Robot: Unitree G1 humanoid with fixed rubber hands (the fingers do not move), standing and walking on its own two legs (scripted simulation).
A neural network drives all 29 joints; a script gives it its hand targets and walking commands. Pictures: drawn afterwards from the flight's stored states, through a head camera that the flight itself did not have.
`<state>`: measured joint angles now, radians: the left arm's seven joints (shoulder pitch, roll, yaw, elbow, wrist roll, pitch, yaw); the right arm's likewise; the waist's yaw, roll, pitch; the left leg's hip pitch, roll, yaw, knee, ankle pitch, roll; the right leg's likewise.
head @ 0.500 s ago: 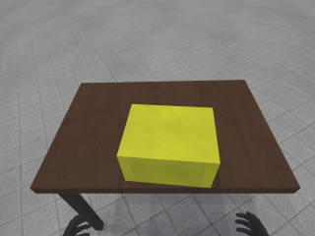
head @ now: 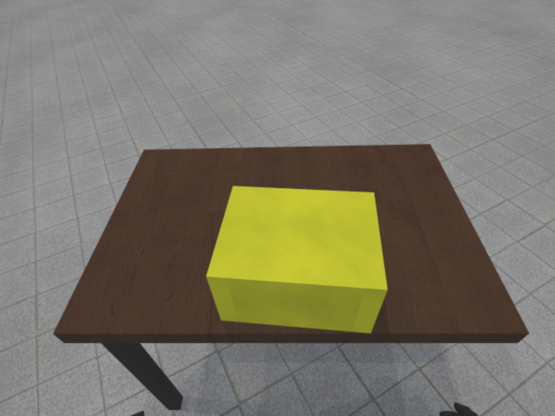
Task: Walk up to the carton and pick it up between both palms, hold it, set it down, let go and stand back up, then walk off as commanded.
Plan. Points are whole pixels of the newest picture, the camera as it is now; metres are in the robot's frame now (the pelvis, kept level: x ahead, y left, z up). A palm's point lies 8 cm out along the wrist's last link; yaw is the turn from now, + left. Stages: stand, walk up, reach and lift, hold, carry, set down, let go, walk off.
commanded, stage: stand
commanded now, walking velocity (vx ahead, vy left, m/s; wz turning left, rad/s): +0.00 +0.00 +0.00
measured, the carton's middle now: (298, 255) +0.43 -0.01 -0.04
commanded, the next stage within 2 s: walk off in 0.38 s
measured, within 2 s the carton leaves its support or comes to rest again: neither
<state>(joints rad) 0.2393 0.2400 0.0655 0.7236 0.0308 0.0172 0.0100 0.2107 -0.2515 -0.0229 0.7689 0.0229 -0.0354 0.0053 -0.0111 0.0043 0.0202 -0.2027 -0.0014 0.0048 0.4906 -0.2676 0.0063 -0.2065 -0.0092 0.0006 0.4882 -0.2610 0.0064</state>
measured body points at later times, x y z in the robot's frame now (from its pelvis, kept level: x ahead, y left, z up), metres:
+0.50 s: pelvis -0.01 +0.00 +0.00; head -0.02 +0.00 +0.45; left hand +0.09 +0.27 -0.12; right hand +0.10 -0.26 -0.12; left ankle +0.00 +0.12 -0.74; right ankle +0.00 -0.12 -0.74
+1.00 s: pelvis -0.09 +0.04 -0.02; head -0.07 +0.09 +0.43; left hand +0.01 +0.32 -0.17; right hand -0.03 -0.27 -0.11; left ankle -0.05 +0.11 -0.74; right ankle -0.10 -0.08 -0.67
